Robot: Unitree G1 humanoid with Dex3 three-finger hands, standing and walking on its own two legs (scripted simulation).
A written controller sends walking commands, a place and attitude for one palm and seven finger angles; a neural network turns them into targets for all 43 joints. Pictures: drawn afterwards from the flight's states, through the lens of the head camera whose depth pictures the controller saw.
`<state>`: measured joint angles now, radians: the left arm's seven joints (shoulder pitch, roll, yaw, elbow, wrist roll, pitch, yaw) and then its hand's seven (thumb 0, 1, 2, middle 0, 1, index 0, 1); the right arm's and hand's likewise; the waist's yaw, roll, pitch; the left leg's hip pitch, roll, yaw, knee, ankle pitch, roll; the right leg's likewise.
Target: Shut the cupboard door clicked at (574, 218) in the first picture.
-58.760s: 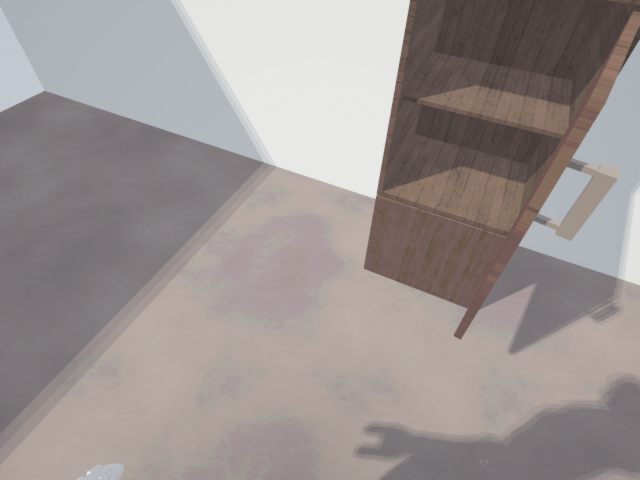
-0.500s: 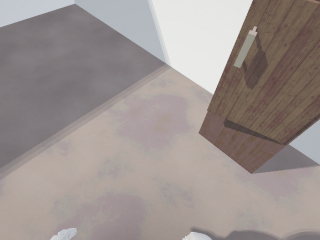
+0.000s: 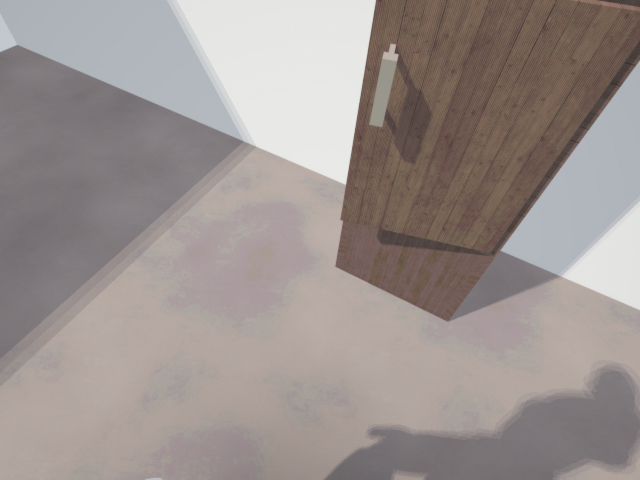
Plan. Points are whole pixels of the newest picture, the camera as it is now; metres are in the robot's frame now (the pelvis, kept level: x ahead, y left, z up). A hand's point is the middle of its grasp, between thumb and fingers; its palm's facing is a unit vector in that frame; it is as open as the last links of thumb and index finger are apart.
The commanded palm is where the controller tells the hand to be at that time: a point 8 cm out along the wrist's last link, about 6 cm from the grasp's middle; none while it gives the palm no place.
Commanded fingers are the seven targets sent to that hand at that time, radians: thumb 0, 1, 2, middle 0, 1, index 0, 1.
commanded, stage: turn to face it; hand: left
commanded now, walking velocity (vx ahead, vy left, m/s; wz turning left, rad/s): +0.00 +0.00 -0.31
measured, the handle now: (384, 85) +0.75 -0.07 +0.09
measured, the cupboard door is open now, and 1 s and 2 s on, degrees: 16 16 16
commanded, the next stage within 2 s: take the last steps up to it in 0.18 s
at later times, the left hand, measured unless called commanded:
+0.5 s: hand out of the picture +0.12 +0.16 -0.15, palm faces -0.15 -0.96 -0.22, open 7.4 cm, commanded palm none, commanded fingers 0.00 0.90 0.90 -0.20 -0.30 -0.20 -0.30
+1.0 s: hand (265, 371) +0.29 +0.10 -0.15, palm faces -0.26 -0.95 -0.16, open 7.4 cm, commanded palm none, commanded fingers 0.00 0.90 0.90 -0.20 -0.30 -0.20 -0.30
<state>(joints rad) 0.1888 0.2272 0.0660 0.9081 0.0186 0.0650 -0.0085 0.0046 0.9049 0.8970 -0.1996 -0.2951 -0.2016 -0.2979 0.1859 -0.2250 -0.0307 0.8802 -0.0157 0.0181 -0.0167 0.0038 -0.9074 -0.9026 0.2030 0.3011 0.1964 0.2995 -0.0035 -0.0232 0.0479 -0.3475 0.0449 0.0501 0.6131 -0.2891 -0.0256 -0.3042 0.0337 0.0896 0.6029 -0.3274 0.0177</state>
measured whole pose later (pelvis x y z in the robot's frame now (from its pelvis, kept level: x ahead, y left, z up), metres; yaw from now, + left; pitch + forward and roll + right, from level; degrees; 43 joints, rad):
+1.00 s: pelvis +0.17 -0.07 +0.02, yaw -15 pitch +1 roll -1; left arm 0.16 0.22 0.07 1.00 0.03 0.03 -0.04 0.01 0.91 0.90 -0.19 -0.29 -0.19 -0.30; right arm 0.37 -0.15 -0.02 1.05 -0.04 -0.04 -0.02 0.00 -0.90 -0.90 0.21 0.30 0.20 0.30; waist -0.03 -0.02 0.06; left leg -0.09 0.12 0.19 0.39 -0.30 -0.04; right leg -0.54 -0.08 -0.04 0.86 -0.21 0.00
